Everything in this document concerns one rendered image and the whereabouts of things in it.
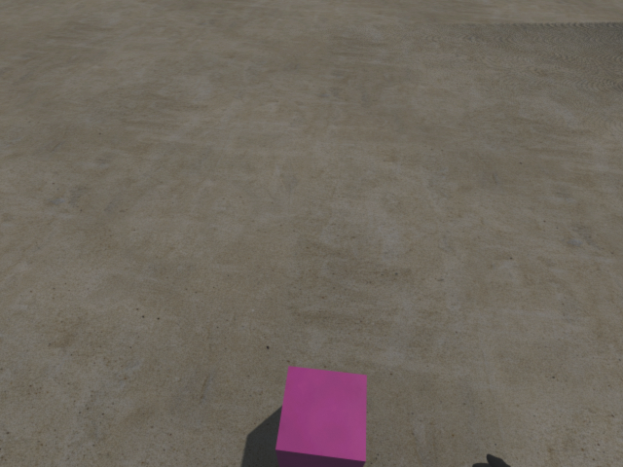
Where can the carton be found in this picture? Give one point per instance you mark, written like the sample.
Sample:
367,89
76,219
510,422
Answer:
323,419

